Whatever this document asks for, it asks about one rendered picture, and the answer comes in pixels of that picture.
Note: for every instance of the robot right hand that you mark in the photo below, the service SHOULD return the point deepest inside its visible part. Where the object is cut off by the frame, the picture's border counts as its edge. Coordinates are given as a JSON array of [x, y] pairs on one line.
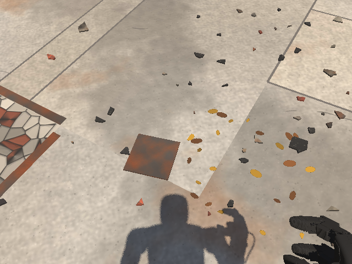
[[326, 229]]

